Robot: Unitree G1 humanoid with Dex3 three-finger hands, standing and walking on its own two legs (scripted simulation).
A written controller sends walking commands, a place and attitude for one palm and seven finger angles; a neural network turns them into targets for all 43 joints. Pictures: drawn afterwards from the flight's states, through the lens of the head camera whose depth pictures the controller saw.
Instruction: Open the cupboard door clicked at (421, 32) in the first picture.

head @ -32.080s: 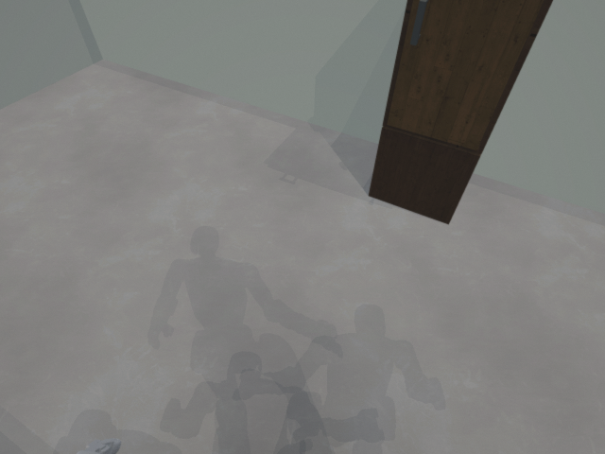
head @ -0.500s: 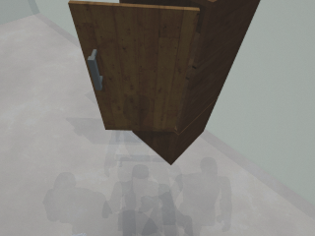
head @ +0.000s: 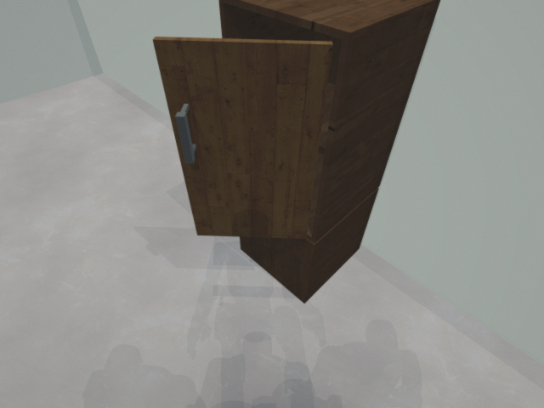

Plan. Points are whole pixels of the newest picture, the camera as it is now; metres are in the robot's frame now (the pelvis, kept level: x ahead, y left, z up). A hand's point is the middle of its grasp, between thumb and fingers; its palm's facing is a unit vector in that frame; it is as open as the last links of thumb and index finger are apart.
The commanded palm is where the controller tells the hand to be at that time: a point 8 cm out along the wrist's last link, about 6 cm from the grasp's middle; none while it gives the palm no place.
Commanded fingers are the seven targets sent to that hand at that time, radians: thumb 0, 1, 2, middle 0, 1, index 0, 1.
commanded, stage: come to a stop and stand still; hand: left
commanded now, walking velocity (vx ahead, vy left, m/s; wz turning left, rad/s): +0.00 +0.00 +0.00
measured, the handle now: (187, 134) +0.66 +0.24 +0.06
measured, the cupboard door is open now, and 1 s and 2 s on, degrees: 43 43 43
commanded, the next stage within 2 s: look again from close up in 0.50 s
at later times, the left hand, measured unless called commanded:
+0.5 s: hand out of the picture -0.06 +0.17 -0.18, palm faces +0.04 -0.99 -0.15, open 7.4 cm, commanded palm none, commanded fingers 0.00 0.90 0.90 -0.20 -0.30 -0.20 -0.30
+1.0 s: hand out of the picture -0.10 +0.18 -0.18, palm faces +0.08 -0.99 -0.15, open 7.4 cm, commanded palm none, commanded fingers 0.00 0.90 0.90 -0.20 -0.30 -0.20 -0.30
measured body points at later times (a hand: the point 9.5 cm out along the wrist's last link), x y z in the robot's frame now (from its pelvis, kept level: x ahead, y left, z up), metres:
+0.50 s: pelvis -0.03 +0.01 +0.00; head -0.05 +0.01 +0.45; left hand -0.06 +0.22 -0.16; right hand -0.06 -0.21 -0.15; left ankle +0.06 +0.10 -0.73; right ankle +0.02 -0.13 -0.73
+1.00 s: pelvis -0.08 +0.02 +0.00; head -0.09 +0.03 +0.45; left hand -0.10 +0.23 -0.16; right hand -0.05 -0.21 -0.15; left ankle +0.05 +0.10 -0.73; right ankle +0.01 -0.13 -0.72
